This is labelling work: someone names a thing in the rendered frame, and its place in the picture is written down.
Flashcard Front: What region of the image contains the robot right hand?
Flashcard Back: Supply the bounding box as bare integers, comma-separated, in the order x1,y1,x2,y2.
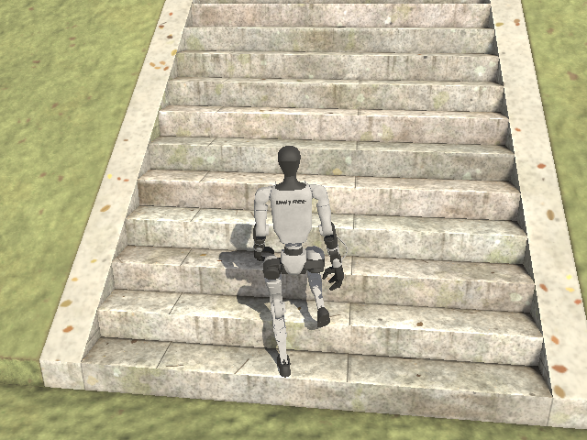
322,265,344,291

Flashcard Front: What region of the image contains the humanoid robot torso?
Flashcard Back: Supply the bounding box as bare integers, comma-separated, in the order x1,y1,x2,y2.
270,181,313,275

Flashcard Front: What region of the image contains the right robot upper arm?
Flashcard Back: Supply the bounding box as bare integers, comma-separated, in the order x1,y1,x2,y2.
309,184,333,237

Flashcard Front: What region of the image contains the robot left hand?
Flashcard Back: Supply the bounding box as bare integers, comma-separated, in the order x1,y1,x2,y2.
254,247,274,261

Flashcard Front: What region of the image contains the left robot upper arm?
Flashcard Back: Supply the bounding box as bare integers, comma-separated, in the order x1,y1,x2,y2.
254,186,271,237

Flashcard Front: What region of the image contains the robot left forearm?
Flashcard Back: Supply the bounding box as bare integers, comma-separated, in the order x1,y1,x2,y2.
253,224,266,252

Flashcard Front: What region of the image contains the robot right forearm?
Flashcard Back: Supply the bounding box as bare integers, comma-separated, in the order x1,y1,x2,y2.
324,222,342,268

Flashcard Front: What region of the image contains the robot left thigh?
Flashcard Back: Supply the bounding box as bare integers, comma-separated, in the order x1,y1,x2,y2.
263,256,286,318

